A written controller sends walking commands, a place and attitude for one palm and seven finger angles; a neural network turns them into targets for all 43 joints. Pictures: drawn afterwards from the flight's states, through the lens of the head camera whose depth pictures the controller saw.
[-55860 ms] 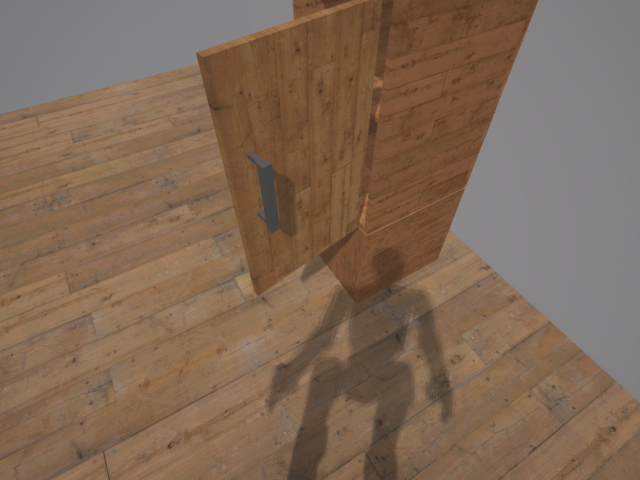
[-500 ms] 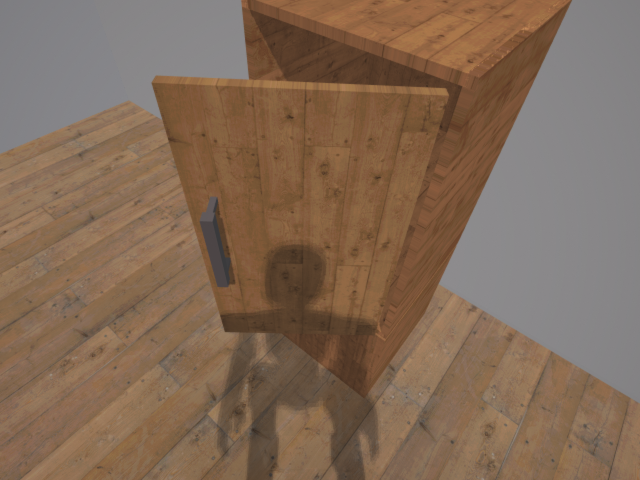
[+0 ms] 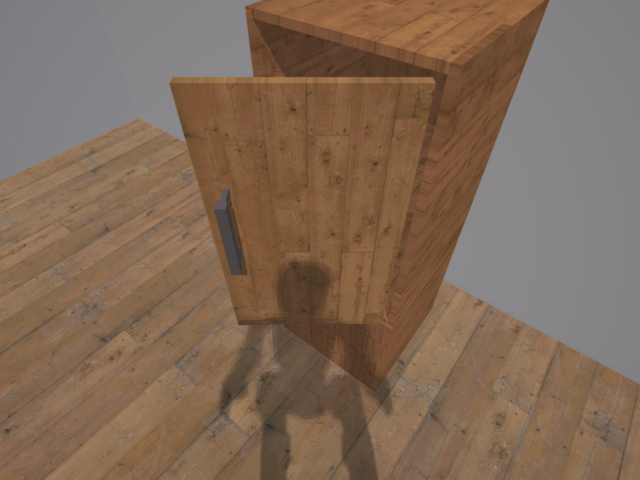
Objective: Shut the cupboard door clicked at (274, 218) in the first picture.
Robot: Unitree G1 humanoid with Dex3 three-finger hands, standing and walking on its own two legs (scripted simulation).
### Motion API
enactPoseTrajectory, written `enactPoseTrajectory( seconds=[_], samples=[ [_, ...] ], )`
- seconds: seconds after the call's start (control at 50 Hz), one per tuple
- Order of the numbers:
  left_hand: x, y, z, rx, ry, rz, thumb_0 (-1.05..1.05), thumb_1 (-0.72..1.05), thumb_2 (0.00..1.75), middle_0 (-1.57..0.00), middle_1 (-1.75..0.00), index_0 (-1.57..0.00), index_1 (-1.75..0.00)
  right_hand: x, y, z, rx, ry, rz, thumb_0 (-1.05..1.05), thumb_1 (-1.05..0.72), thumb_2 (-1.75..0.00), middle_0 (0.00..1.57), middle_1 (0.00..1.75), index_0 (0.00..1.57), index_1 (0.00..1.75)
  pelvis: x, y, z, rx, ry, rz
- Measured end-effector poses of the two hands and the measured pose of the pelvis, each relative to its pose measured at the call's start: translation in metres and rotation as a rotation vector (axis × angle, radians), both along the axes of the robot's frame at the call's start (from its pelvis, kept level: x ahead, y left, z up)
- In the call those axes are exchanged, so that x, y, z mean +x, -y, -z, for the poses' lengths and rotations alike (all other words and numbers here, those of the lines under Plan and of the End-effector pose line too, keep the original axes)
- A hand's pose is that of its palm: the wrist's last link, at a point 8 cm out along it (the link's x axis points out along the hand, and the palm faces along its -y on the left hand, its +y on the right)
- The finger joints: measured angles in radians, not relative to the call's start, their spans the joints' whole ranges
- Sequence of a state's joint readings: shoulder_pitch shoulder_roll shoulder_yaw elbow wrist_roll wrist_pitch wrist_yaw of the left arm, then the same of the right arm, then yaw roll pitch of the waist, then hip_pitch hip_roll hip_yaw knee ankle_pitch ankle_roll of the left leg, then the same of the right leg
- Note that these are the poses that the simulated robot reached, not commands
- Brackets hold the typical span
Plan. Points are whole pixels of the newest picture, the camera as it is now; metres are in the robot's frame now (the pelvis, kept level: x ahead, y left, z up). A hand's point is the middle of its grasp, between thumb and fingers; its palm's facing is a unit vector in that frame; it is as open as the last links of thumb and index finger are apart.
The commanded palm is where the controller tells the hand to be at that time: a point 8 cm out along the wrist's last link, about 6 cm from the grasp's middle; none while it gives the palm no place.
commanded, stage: come to a stop and stand still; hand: left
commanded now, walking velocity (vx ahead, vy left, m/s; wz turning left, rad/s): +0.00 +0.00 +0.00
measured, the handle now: (231, 233) +0.50 +0.18 +0.00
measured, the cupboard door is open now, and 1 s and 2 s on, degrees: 38 38 38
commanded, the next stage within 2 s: look again from close up in 0.56 s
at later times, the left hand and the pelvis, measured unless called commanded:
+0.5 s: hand out of the picture -0.05 +0.19 -0.17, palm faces +0.03 -0.98 -0.19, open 7.4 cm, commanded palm none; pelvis -0.05 +0.01 +0.00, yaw +1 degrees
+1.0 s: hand out of the picture -0.05 +0.18 -0.17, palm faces +0.06 -0.98 -0.18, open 7.4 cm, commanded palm none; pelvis -0.04 +0.01 +0.01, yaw +2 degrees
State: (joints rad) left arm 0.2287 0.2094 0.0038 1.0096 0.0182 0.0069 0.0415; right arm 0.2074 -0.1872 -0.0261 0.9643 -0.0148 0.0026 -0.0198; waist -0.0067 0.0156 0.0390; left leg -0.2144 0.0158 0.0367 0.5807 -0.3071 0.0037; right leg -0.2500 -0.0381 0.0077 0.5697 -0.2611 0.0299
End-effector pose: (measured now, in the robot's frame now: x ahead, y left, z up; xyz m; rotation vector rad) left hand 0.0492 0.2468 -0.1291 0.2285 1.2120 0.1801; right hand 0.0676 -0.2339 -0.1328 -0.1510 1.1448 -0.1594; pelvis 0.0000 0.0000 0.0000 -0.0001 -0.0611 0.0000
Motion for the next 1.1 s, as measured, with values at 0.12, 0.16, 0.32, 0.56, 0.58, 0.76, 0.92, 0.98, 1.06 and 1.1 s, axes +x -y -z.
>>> enactPoseTrajectory(
  seconds=[0.12, 0.16, 0.32, 0.56, 0.58, 0.76, 0.92, 0.98, 1.06, 1.1],
  samples=[
    [-0.017, -0.005, -0.009, 0.011, 0.032, 0.013, 0.01, 0.91, 0.89, -0.2, -0.3, -0.2, -0.3, -0.026, -0.001, 0.001, 0.02, -0.007, -0.024, 0.01, -0.91, -0.9, 0.2, 0.3, 0.2, 0.3, -0.019, 0.0, -0.002, 0.005, -0.004, -0.007],
    [-0.028, -0.005, -0.01, 0.009, 0.022, 0.008, 0.01, 0.91, 0.89, -0.2, -0.3, -0.2, -0.3, -0.039, 0.0, 0.002, 0.019, -0.03, -0.024, 0.01, -0.91, -0.9, 0.2, 0.3, 0.2, 0.3, -0.024, -0.001, -0.003, 0.005, -0.009, -0.009],
    [-0.073, -0.001, 0.001, -0.031, -0.07, -0.02, 0.01, 0.91, 0.89, -0.2, -0.3, -0.2, -0.3, -0.098, 0.006, 0.003, -0.009, -0.16, 0.007, 0.01, -0.91, -0.9, 0.2, 0.3, 0.2, 0.3, -0.038, -0.004, -0.003, 0.0, -0.018, -0.013],
    [-0.111, 0.011, 0.013, -0.098, -0.155, -0.057, 0.01, 0.91, 0.89, -0.2, -0.3, -0.2, -0.3, -0.133, -0.007, 0.001, -0.016, -0.261, 0.029, 0.01, -0.91, -0.9, 0.2, 0.3, 0.2, 0.3, -0.048, -0.011, -0.004, -0.007, -0.022, -0.022],
    [-0.113, 0.012, 0.013, -0.101, -0.157, -0.06, 0.01, 0.91, 0.89, -0.2, -0.3, -0.2, -0.3, -0.131, -0.009, 0.002, -0.013, -0.256, 0.027, 0.01, -0.91, -0.9, 0.2, 0.3, 0.2, 0.3, -0.048, -0.012, -0.004, -0.007, -0.021, -0.023],
    [-0.118, 0.02, 0.015, -0.118, -0.161, -0.067, 0.01, 0.91, 0.89, -0.2, -0.3, -0.2, -0.3, -0.097, -0.025, 0.005, 0.021, -0.159, 0.002, 0.01, -0.91, -0.9, 0.2, 0.3, 0.2, 0.3, -0.047, -0.014, -0.003, -0.004, -0.011, -0.022],
    [-0.109, 0.016, 0.012, -0.107, -0.136, -0.073, 0.01, 0.91, 0.89, -0.2, -0.3, -0.2, -0.3, -0.083, -0.022, 0.002, 0.013, -0.141, -0.014, 0.01, -0.92, -0.9, 0.2, 0.3, 0.21, 0.3, -0.043, -0.014, -0.005, -0.001, -0.017, -0.029],
    [-0.106, 0.014, 0.011, -0.1, -0.134, -0.075, 0.01, 0.91, 0.89, -0.2, -0.3, -0.2, -0.3, -0.081, -0.02, 0.002, 0.01, -0.147, -0.016, 0.01, -0.92, -0.9, 0.2, 0.3, 0.2, 0.3, -0.04, -0.013, -0.005, 0.001, -0.021, -0.032],
    [-0.102, 0.013, 0.01, -0.089, -0.138, -0.077, 0.01, 0.91, 0.89, -0.2, -0.3, -0.2, -0.3, -0.081, -0.017, 0.002, 0.011, -0.163, -0.017, 0.01, -0.91, -0.9, 0.2, 0.3, 0.2, 0.3, -0.036, -0.01, -0.006, 0.004, -0.025, -0.036],
    [-0.1, 0.013, 0.009, -0.083, -0.141, -0.078, 0.01, 0.91, 0.89, -0.2, -0.3, -0.2, -0.3, -0.081, -0.016, 0.003, 0.013, -0.174, -0.017, 0.01, -0.91, -0.9, 0.2, 0.3, 0.2, 0.3, -0.033, -0.009, -0.006, 0.005, -0.028, -0.038]
  ],
)
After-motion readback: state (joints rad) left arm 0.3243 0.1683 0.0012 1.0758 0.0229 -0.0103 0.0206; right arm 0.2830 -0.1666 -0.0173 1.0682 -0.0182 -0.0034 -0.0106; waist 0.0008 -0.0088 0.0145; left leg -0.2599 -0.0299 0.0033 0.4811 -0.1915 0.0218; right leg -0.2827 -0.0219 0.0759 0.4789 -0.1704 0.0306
